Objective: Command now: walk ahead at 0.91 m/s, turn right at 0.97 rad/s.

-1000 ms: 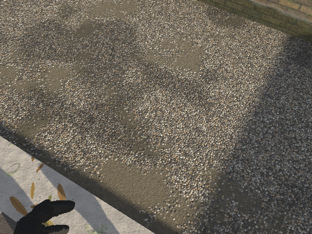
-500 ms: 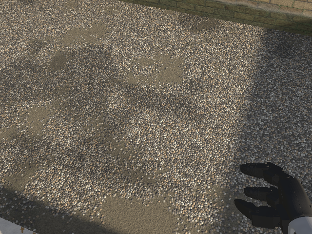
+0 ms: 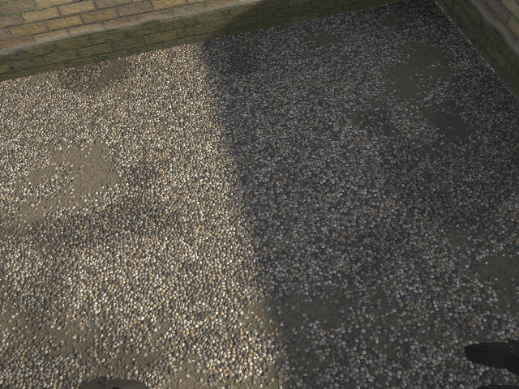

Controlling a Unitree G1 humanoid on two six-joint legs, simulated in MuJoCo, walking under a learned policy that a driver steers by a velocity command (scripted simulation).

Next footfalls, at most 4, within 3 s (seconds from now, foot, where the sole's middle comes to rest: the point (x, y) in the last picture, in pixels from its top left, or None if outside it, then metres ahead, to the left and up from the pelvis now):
2.22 left None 0.00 0.13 -0.75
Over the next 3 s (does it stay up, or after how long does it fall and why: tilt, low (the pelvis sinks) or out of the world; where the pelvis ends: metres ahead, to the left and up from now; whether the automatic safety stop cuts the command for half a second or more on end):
stays up -0.03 0.01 0.01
